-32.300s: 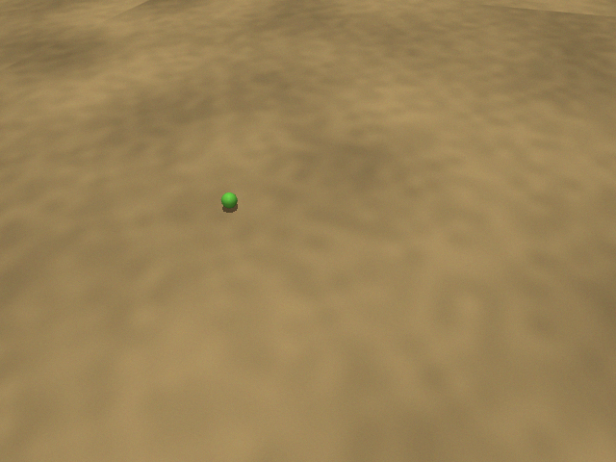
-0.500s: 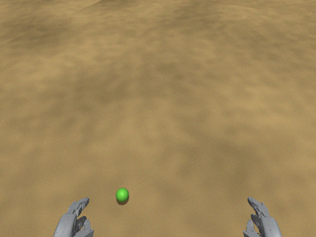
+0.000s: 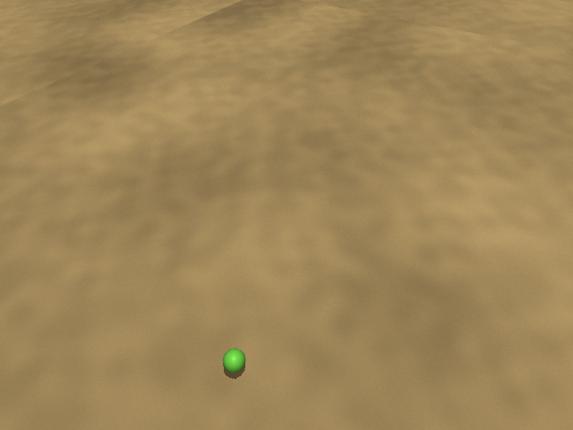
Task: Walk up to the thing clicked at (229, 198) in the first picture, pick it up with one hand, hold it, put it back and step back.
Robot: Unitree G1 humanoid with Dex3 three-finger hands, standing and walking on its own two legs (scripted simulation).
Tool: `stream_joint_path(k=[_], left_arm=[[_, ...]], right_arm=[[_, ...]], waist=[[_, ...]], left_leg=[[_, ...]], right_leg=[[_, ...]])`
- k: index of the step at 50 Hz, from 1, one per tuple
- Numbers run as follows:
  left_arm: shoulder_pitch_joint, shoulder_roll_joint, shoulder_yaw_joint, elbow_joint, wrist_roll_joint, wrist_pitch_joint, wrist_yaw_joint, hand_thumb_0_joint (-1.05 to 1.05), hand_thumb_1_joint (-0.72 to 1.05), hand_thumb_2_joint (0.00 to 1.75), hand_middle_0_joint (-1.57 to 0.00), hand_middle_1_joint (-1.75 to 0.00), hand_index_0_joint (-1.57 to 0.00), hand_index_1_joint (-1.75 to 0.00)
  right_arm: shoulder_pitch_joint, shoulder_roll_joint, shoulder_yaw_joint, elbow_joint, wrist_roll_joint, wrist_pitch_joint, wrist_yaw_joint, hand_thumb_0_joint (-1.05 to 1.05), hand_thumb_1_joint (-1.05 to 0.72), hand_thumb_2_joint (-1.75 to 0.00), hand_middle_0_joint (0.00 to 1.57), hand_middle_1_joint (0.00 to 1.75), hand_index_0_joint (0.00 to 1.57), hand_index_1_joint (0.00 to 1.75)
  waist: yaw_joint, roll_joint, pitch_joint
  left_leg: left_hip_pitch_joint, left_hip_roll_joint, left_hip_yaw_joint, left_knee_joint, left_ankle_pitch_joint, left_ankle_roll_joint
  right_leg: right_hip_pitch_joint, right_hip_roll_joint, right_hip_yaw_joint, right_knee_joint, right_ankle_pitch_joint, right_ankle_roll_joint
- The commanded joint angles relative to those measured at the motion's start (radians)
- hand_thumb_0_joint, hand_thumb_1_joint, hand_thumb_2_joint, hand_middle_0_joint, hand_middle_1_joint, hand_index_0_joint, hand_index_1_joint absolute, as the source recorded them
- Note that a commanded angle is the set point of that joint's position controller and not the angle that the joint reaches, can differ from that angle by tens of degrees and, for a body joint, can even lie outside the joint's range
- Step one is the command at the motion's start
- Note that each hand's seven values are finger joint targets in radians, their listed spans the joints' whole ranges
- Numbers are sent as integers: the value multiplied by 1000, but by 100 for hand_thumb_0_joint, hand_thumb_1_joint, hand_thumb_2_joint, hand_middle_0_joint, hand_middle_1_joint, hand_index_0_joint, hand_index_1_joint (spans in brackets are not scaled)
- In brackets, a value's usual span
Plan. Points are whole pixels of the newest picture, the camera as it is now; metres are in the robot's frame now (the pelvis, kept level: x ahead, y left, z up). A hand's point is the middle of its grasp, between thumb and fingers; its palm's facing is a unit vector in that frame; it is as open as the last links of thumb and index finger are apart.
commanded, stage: stand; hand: left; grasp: from above
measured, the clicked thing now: (234, 360) +0.48 +0.23 -0.73
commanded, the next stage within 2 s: step back in 1.98 s
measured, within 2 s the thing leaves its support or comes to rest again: neither
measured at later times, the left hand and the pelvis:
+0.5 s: hand out of the picture +0.02 +0.23 -0.15, palm faces +0.04 -0.93 -0.35, open 7.4 cm; pelvis -0.02 -0.02 +0.01, yaw +0 degrees
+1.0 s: hand out of the picture +0.07 +0.22 -0.14, palm faces +0.03 -0.94 -0.34, open 7.4 cm; pelvis +0.00 -0.03 +0.01, yaw +0 degrees
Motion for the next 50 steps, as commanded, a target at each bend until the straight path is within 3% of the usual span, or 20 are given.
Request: stream_joint_path(k=[1, 6, 7, 13, 16, 18, 24, 28, 31, 35, 41, 45, 48, 50], left_arm=[[-46, 182, 32, -23, 0, -31, 12, 0, 90, 90, -20, -30, -20, -30], [-70, 190, 29, 20, 1, -26, 8, 0, 90, 90, -20, -30, -20, -30], [-64, 191, 29, 31, 1, -23, 7, 0, 90, 90, -20, -30, -20, -30], [-65, 199, 27, 63, 2, -26, 0, 0, 90, 90, -20, -30, -20, -30], [-78, 209, 27, 63, 1, -33, -3, 0, 90, 90, -20, -30, -20, -30], [-79, 212, 26, 64, 2, -34, -5, 0, 90, 90, -20, -30, -20, -30], [-93, 224, 24, 70, -2, -41, -5, 0, 90, 90, -20, -30, -20, -30], [-97, 235, 26, 74, -6, -39, -7, 0, 90, 90, -20, -30, -20, -30], [-105, 240, 25, 78, -7, -37, -8, 0, 90, 90, -20, -30, -20, -30], [-106, 239, 26, 82, -10, -39, -10, 0, 90, 90, -20, -30, -20, -30], [-117, 233, 26, 80, -14, -43, -11, 0, 90, 90, -20, -30, -20, -30], [-128, 231, 26, 79, -15, -43, -11, 0, 90, 90, -20, -30, -20, -30], [-134, 232, 24, 82, -14, -43, -13, 0, 90, 90, -20, -30, -20, -30], [-142, 237, 26, 78, -15, -44, -12, 0, 90, 90, -20, -30, -20, -30]], right_arm=[[-34, -191, -40, -40, 13, -21, -16, 0, -90, -90, 20, 30, 20, 30], [-42, -191, -33, -7, 13, -14, -14, 0, -90, -90, 20, 30, 20, 30], [-47, -196, -35, -3, 14, -13, -14, 0, -90, -90, 20, 30, 20, 30], [-67, -201, -33, 12, 13, -11, -5, 0, -90, -90, 20, 30, 20, 30], [-66, -197, -30, 15, 16, -12, 0, 0, -90, -90, 20, 30, 20, 30], [-64, -205, -31, 23, 15, -8, 1, 0, -90, -90, 20, 30, 20, 30], [-68, -204, -21, 31, 17, -10, 6, 0, -90, -90, 20, 30, 20, 30], [-66, -211, -18, 37, 18, -10, 3, 0, -90, -90, 20, 30, 20, 30], [-61, -211, -15, 43, 18, -6, 5, 0, -90, -90, 20, 30, 20, 30], [-52, -216, -11, 48, 19, -8, 6, 0, -90, -90, 20, 30, 20, 30], [-65, -226, -4, 48, 21, -18, 0, 0, -90, -90, 20, 30, 20, 30], [-69, -235, -3, 50, 22, -17, -2, 0, -90, -90, 20, 30, 20, 30], [-76, -234, -2, 51, 23, -14, -1, 0, -90, -90, 20, 30, 20, 30], [-81, -237, -3, 52, 23, -16, 0, 0, -90, -90, 20, 30, 20, 30]], waist=[[-8, 7, -71], [-8, 23, -18], [-6, 31, -4], [-1, 30, 30], [-7, -2, 10], [-7, 8, 31], [-10, -4, -10], [-12, -10, -9], [-12, -17, 10], [-14, -2, -7], [-12, 1, -54], [-14, -1, -72], [-15, -9, -55], [-16, -1, -67]], left_leg=[[56, 87, -80, -150, 304, 33], [32, 92, -90, -226, 200, 25], [26, 92, -96, -245, 142, 23], [-5, 91, -106, -289, 26, 19], [32, 91, -92, -269, 73, 19], [3, 86, -90, -274, 7, 16], [42, 93, -81, -250, 105, 19], [57, 97, -79, -254, 117, 17], [27, 91, -74, -255, 71, 15], [25, 96, -73, -252, 96, 16], [80, 114, -72, -244, 268, 13], [92, 118, -66, -238, 307, 13], [79, 114, -63, -248, 260, 10], [92, 119, -63, -244, 294, 10]], right_leg=[[79, -51, 49, -114, 226, -58], [85, -44, 42, -158, 137, -51], [79, -42, 41, -163, 110, -51], [76, -41, 43, -195, 63, -49], [65, -52, 59, -214, 59, -52], [56, -45, 59, -228, 3, -45], [75, -59, 74, -233, 65, -53], [61, -59, 77, -237, 66, -57], [59, -56, 82, -250, 0, -56], [84, -58, 83, -244, 48, -58], [118, -64, 72, -215, 227, -57], [130, -65, 65, -214, 273, -55], [118, -60, 63, -231, 217, -52], [127, -66, 65, -226, 262, -54]])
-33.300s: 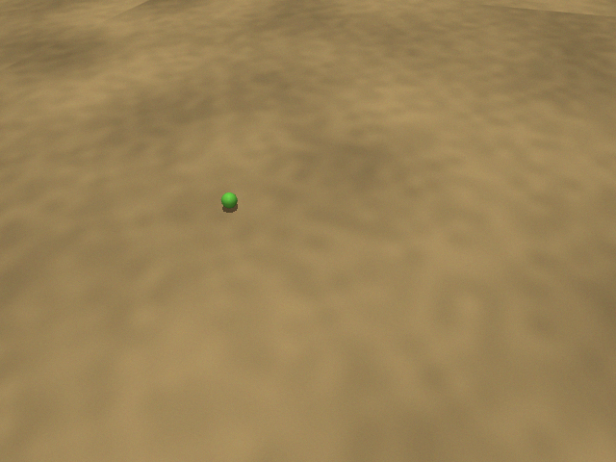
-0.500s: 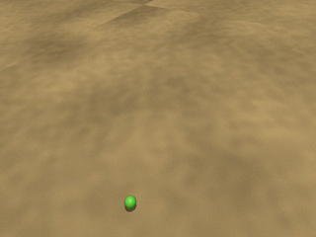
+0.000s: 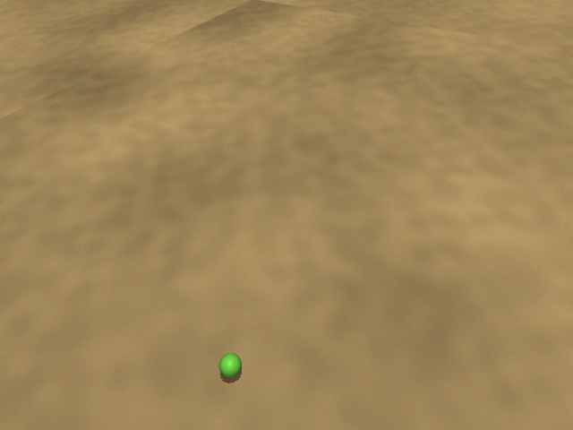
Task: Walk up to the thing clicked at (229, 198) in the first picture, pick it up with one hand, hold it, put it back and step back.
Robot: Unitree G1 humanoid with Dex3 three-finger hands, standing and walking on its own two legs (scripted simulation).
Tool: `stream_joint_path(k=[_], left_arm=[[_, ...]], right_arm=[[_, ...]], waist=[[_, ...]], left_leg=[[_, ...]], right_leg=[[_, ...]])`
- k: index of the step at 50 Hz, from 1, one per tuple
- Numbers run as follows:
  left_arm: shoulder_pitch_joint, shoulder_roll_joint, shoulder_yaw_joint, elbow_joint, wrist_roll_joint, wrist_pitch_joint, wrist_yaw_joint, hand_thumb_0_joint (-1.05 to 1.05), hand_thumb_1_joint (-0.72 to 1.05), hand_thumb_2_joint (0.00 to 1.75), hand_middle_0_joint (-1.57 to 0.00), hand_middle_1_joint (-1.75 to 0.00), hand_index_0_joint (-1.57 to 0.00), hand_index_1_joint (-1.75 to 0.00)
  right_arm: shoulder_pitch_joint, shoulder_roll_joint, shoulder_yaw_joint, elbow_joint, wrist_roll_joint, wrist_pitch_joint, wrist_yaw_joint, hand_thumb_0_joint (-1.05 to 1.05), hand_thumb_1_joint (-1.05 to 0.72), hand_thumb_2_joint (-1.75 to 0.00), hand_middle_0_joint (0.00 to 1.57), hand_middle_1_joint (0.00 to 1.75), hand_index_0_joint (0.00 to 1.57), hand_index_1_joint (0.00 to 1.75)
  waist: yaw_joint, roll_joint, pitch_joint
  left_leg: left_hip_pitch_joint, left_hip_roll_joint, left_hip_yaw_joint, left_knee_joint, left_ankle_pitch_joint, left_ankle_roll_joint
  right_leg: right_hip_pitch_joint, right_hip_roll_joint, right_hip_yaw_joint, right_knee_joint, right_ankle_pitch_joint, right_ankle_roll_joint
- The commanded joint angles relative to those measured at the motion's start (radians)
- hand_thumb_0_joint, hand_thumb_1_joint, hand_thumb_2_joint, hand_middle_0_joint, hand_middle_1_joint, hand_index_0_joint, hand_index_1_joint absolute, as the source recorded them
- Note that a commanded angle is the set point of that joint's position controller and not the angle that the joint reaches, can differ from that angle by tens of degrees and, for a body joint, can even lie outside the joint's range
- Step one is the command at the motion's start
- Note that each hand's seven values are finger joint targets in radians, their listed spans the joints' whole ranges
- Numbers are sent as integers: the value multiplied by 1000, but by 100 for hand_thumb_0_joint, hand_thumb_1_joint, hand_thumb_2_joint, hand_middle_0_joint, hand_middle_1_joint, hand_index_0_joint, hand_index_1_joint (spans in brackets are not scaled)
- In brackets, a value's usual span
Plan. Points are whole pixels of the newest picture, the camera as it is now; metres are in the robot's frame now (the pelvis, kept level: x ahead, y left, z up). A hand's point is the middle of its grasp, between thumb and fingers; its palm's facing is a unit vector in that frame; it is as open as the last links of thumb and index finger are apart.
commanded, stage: stand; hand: left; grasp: from above
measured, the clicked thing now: (230, 365) +0.49 +0.25 -0.74
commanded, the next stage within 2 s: step back in 0.98 s
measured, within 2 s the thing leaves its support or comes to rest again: neither
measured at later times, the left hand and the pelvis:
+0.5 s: hand out of the picture +0.07 +0.25 -0.16, palm faces +0.02 -0.94 -0.34, open 7.4 cm; pelvis +0.00 +0.00 +0.00, yaw +0 degrees
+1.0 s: hand out of the picture +0.08 +0.25 -0.16, palm faces +0.01 -0.94 -0.34, open 7.4 cm; pelvis +0.00 +0.00 +0.00, yaw +0 degrees
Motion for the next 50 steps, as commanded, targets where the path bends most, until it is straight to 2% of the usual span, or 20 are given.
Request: stream_joint_path(k=[1, 7, 9, 15, 18, 23, 29, 31, 35, 36, 41, 44, 46, 48, 49, 50], left_arm=[[-35, 214, 35, -56, 0, -16, 11, 0, 90, 90, -20, -30, -20, -30], [-45, 220, 33, -59, 2, -15, 7, 0, 90, 90, -20, -30, -20, -30], [-45, 217, 31, -60, 2, -16, 6, 0, 90, 90, -20, -30, -20, -30], [-49, 224, 31, -61, -1, -18, 3, 0, 90, 90, -20, -30, -20, -30], [-48, 225, 30, -64, -1, -21, 4, 0, 90, 90, -20, -30, -20, -30], [-46, 229, 28, -64, -1, -20, 3, 0, 90, 90, -20, -30, -20, -30], [-35, 232, 25, -63, -2, -22, 2, 0, 90, 90, -20, -30, -20, -30], [-39, 237, 26, -63, -1, -23, 2, 0, 90, 90, -20, -30, -20, -30], [-32, 238, 26, -64, -2, -26, 2, 0, 90, 90, -20, -30, -20, -30], [-35, 238, 26, -65, -3, -25, 2, 0, 90, 90, -20, -30, -20, -30], [-33, 240, 26, -70, -2, -23, 1, 0, 90, 90, -20, -30, -20, -30], [-36, 245, 26, -68, -4, -22, 1, 0, 90, 90, -20, -30, -20, -30], [-30, 235, 22, -68, -3, -24, 0, 0, 90, 90, -20, -30, -20, -30], [-26, 240, 22, -66, -4, -25, -1, 0, 90, 90, -20, -30, -20, -30], [-23, 319, 67, -91, -22, -15, 4, 0, 90, 90, -20, -30, -20, -30], [-8, 318, 72, -101, -26, -11, 8, 0, 90, 90, -20, -30, -20, -30]], right_arm=[[-22, -193, -36, -55, 6, -16, -11, 0, -90, -90, 20, 30, 20, 30], [-46, -192, -35, -54, 6, -18, -8, 0, -90, -90, 20, 30, 20, 30], [-49, -199, -36, -53, 7, -20, -8, 0, -90, -90, 20, 30, 20, 30], [-50, -206, -39, -53, 6, -19, -4, 0, -90, -90, 20, 30, 20, 30], [-57, -206, -38, -54, 7, -20, -3, 0, -90, -90, 20, 30, 20, 30], [-65, -207, -38, -54, 7, -21, -3, 0, -90, -90, 20, 30, 20, 30], [-59, -210, -38, -49, 9, -17, 1, 0, -90, -90, 20, 30, 20, 30], [-57, -205, -36, -48, 8, -15, 2, 0, -90, -90, 20, 30, 20, 30], [-58, -209, -34, -54, 10, -17, 2, 0, -90, -90, 20, 30, 20, 30], [-46, -208, -33, -52, 10, -17, 2, 0, -90, -90, 20, 30, 20, 30], [-63, -217, -35, -58, 10, -19, 1, 0, -90, -90, 20, 30, 20, 30], [-48, -210, -33, -52, 9, -19, 1, 0, -90, -90, 20, 30, 20, 30], [-52, -220, -34, -53, 10, -18, 2, 0, -90, -90, 20, 30, 20, 30], [-47, -214, -32, -51, 10, -16, 4, 0, -90, -90, 20, 30, 20, 30], [-90, -274, -51, -81, 19, 1, 10, 0, -90, -90, 20, 30, 20, 30], [-75, -248, -49, -96, 28, 7, 10, 0, -90, -90, 20, 30, 20, 30]], waist=[[-2, -27, -72], [3, -20, -46], [0, -11, -60], [-3, -21, -69], [-1, -12, -74], [1, -18, -80], [-2, -26, -63], [-3, -31, -42], [-3, -19, -68], [-9, -15, -69], [0, -7, -74], [-5, -26, -66], [-4, -13, -68], [-4, -29, -42], [-3, -38, 50], [-7, -47, 16]], left_leg=[[-9, 83, -49, -46, 199, 49], [-12, 85, -53, -70, 138, 45], [-6, 88, -49, -63, 159, 47], [-12, 87, -45, -73, 130, 50], [-6, 87, -45, -69, 172, 48], [5, 91, -46, -70, 180, 47], [-2, 89, -47, -75, 134, 49], [-21, 86, -46, -78, 101, 50], [0, 91, -47, -68, 156, 51], [-10, 87, -44, -75, 131, 49], [-3, 94, -50, -74, 169, 49], [-9, 92, -48, -81, 141, 47], [-7, 91, -46, -73, 153, 50], [-19, 88, -48, -81, 116, 47], [-91, 66, -54, 43, 255, 73], [-98, 51, -31, 95, 277, 71]], right_leg=[[47, -104, 81, -51, 191, -22], [15, -98, 83, -71, 92, -23], [21, -101, 86, -70, 127, -23], [30, -100, 85, -70, 107, -27], [36, -102, 87, -63, 153, -27], [27, -102, 83, -60, 148, -29], [16, -100, 87, -73, 112, -28], [6, -100, 92, -83, 70, -27], [23, -107, 92, -69, 152, -27], [26, -106, 93, -72, 133, -25], [33, -104, 86, -60, 152, -29], [26, -103, 88, -66, 120, -30], [24, -105, 89, -69, 142, -27], [7, -102, 90, -81, 93, -26], [-60, -103, 119, -4, 298, -39], [-44, -113, 120, 14, 358, -61]])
